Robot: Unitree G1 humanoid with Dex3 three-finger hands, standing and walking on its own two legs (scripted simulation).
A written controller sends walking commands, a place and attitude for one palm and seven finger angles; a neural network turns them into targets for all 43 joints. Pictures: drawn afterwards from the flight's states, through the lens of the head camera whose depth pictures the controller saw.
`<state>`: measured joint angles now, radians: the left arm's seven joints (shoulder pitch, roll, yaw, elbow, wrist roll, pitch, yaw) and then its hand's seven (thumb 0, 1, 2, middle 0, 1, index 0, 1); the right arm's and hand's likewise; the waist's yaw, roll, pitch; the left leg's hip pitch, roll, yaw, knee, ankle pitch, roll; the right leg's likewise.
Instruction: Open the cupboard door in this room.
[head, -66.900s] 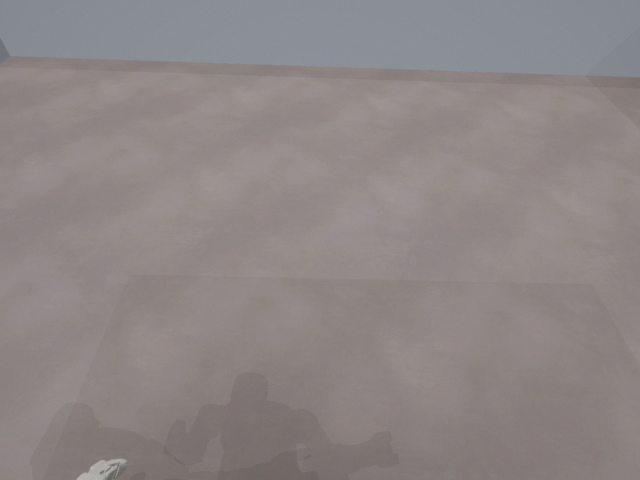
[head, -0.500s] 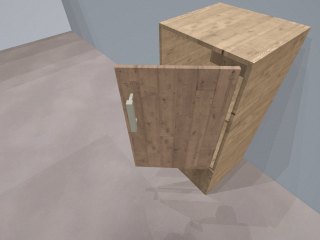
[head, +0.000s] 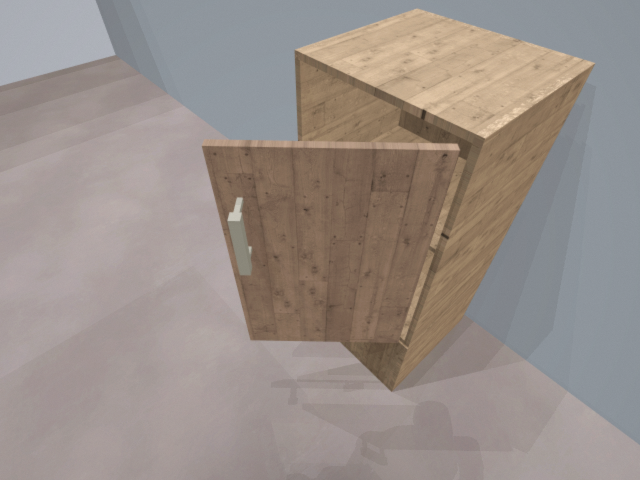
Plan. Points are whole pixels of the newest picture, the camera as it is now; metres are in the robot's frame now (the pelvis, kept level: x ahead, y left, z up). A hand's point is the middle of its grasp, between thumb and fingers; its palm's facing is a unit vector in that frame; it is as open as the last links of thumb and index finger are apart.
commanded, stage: come to a stop and stand still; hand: left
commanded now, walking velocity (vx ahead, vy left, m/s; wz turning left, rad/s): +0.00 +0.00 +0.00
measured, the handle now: (242, 237) +0.51 +0.16 -0.02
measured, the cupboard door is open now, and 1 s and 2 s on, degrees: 47 47 47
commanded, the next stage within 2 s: look again from close up in 0.18 s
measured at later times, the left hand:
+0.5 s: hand out of the picture +0.00 +0.16 -0.18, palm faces +0.03 -0.98 -0.17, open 7.4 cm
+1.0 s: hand out of the picture +0.14 +0.21 -0.08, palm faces +0.29 -0.93 -0.23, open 7.4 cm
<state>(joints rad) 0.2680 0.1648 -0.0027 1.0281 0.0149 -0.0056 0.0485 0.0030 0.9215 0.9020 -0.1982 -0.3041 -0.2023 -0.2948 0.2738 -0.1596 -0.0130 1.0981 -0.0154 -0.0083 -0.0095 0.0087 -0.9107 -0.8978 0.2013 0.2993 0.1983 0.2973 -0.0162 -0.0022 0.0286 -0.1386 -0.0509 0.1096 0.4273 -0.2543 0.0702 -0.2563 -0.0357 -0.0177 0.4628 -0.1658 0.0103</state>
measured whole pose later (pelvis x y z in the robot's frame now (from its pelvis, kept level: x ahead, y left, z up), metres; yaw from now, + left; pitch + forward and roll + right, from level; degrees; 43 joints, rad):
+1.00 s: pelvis +0.01 +0.00 -0.01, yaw +4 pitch -1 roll +1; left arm 0.49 0.20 0.00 0.29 -0.13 0.01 0.16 0.05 0.93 0.88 -0.20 -0.33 -0.20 -0.32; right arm 0.41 -0.21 0.02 0.91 0.04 -0.25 -0.06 0.03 -0.93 -0.90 0.20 0.30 0.20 0.30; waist -0.02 0.01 -0.04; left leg -0.19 -0.09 0.07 0.51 -0.31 0.07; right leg -0.31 -0.06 -0.02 0.59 -0.26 0.00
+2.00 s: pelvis +0.00 -0.01 -0.07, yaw +5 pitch +14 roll -3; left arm 0.25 0.34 0.31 0.18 -0.36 -0.42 -0.47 -0.01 -0.25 0.41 -0.28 -1.05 -0.28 -1.04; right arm 0.26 -0.30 -0.02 0.57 0.04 -0.26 -0.06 0.02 -0.91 -0.90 0.20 0.30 0.20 0.30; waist -0.02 0.00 -0.10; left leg -0.80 -0.01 0.00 1.10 -0.54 0.05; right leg -0.84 -0.01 -0.10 1.02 -0.42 -0.02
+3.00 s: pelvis +0.01 -0.01 -0.06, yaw +5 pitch +13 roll -2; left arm -0.01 0.44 0.44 0.44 -0.37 -0.33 -0.55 -0.02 -0.50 0.30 -0.30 -1.20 -0.30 -1.20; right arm 0.29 -0.28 0.04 0.54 0.03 -0.20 -0.05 0.01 -0.90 -0.90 0.21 0.30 0.20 0.30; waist -0.02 0.02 -0.11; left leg -0.72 -0.02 0.00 0.99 -0.50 0.05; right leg -0.76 0.00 -0.09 0.91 -0.38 -0.02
